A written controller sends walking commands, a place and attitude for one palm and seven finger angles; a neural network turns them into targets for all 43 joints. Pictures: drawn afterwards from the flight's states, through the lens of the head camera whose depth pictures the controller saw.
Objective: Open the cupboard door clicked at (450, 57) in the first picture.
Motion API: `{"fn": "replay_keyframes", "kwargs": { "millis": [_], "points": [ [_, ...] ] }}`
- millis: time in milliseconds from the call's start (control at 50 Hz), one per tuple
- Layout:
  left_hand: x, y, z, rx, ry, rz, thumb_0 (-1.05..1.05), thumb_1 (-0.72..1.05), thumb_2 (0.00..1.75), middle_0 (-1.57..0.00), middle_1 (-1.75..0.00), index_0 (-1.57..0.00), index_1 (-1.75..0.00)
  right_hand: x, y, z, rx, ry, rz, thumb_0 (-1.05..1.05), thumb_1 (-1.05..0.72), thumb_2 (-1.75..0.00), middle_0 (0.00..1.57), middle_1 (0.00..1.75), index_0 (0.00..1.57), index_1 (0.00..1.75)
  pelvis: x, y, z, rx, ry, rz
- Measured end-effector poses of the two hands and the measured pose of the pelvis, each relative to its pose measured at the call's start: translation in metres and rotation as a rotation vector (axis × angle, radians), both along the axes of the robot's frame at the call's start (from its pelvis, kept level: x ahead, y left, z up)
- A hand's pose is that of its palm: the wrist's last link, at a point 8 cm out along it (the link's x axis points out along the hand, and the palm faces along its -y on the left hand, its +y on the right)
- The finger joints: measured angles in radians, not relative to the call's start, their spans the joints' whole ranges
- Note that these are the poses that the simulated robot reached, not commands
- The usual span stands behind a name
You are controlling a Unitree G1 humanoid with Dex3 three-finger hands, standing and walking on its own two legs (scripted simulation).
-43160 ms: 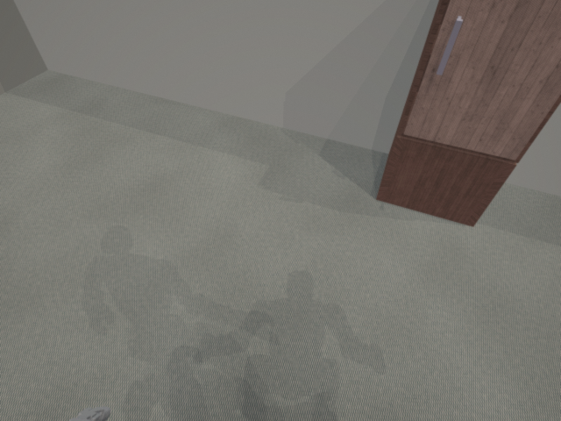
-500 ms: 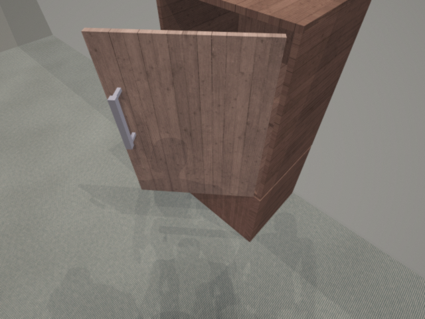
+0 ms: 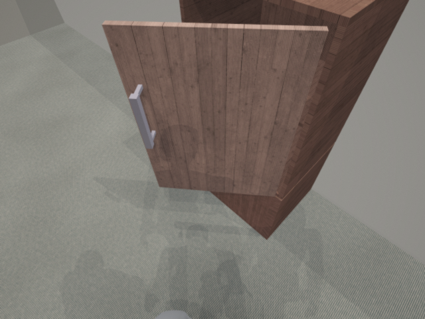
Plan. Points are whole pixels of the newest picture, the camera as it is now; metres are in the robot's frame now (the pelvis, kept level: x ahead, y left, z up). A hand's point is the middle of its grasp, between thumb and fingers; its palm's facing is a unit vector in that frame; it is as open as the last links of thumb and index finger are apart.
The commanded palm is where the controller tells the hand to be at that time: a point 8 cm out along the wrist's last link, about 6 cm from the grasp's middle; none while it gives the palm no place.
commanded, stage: come to a stop and stand still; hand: left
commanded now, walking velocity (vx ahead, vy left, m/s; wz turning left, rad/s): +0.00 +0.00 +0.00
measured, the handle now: (144, 118) +0.55 +0.22 +0.03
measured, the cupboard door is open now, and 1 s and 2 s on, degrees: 38 38 38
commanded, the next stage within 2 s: look again from close up in 0.82 s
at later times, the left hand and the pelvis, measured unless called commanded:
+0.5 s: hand out of the picture +0.05 +0.22 -0.17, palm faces +0.00 -0.98 -0.21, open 7.3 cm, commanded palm none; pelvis +0.03 +0.04 +0.00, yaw -1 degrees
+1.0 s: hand out of the picture +0.04 +0.22 -0.17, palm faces -0.03 -0.98 -0.20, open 7.4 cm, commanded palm none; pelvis +0.03 +0.05 +0.00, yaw -2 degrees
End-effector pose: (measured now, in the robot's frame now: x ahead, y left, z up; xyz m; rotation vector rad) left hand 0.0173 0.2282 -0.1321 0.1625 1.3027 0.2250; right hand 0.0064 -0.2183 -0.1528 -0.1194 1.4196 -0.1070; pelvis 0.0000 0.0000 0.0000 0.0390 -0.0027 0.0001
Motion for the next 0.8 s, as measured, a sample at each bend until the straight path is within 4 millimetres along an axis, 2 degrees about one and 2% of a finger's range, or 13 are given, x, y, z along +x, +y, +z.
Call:
{"fn": "replay_keyframes", "kwargs": {
  "millis": [80, 140, 200, 260, 380, 480, 600, 800],
  "points": [
    [-0.010, 0.014, -0.008, -0.030, 0.068, -0.009, 0.00, 0.92, 0.90, -0.20, -0.30, -0.20, -0.30, 0.034, 0.000, 0.010, -0.047, -0.095, -0.005, 0.01, -0.93, -0.90, 0.20, 0.30, 0.20, 0.30, 0.006, 0.015, 0.000, 0.005, -0.001, -0.017],
    [-0.011, 0.029, -0.024, -0.052, 0.107, -0.006, 0.00, 0.91, 0.90, -0.20, -0.30, -0.20, -0.30, 0.052, 0.006, 0.007, -0.089, -0.154, 0.004, 0.01, -0.93, -0.90, 0.20, 0.30, 0.20, 0.30, 0.013, 0.030, -0.012, -0.027, -0.003, -0.020],
    [-0.005, 0.040, -0.028, -0.047, 0.112, 0.002, 0.00, 0.91, 0.90, -0.20, -0.30, -0.20, -0.30, 0.058, 0.017, 0.010, -0.094, -0.151, 0.024, 0.01, -0.92, -0.90, 0.20, 0.30, 0.20, 0.30, 0.016, 0.034, -0.011, -0.013, -0.002, -0.017],
    [0.006, 0.044, -0.022, -0.041, 0.083, 0.004, 0.00, 0.92, 0.90, -0.20, -0.30, -0.20, -0.30, 0.061, 0.028, 0.009, -0.071, -0.137, 0.037, 0.00, -0.92, -0.90, 0.20, 0.30, 0.20, 0.30, 0.018, 0.035, -0.008, -0.007, 0.001, -0.009],
    [0.022, 0.038, -0.009, -0.038, 0.041, -0.036, 0.00, 0.91, 0.90, -0.20, -0.30, -0.19, -0.30, 0.067, 0.030, 0.008, -0.047, -0.137, 0.003, 0.00, -0.94, -0.90, 0.20, 0.30, 0.20, 0.30, 0.026, 0.037, -0.001, -0.016, -0.009, -0.014],
    [0.031, 0.037, -0.006, -0.040, 0.046, -0.059, 0.01, 0.92, 0.90, -0.20, -0.30, -0.20, -0.30, 0.062, 0.029, 0.012, -0.050, -0.131, -0.013, 0.00, -0.94, -0.90, 0.20, 0.30, 0.20, 0.30, 0.030, 0.037, 0.004, -0.021, -0.008, -0.023],
    [0.037, 0.037, -0.006, -0.044, 0.040, -0.060, 0.01, 0.93, 0.90, -0.20, -0.30, -0.20, -0.30, 0.043, 0.029, 0.014, -0.055, -0.064, -0.012, 0.00, -0.94, -0.90, 0.20, 0.30, 0.20, 0.30, 0.033, 0.037, 0.006, -0.026, -0.011, -0.019],
    [0.025, 0.031, -0.009, -0.066, 0.085, -0.053, 0.00, 0.92, 0.90, -0.20, -0.30, -0.20, -0.30, 0.013, 0.041, 0.015, -0.033, 0.027, -0.032, 0.00, -0.92, -0.90, 0.20, 0.30, 0.20, 0.30, 0.036, 0.036, 0.008, -0.031, -0.011, -0.017]
  ]
}}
